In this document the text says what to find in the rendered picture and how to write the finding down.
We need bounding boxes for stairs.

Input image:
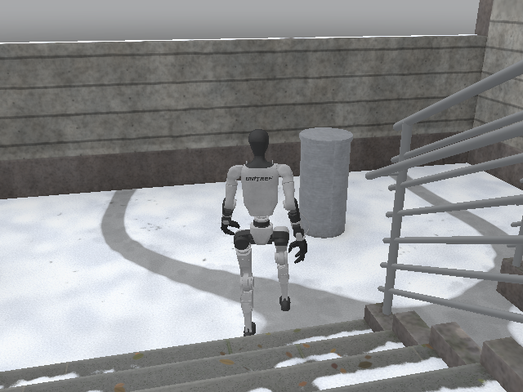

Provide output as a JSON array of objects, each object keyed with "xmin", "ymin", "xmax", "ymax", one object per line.
[{"xmin": 0, "ymin": 319, "xmax": 507, "ymax": 392}]

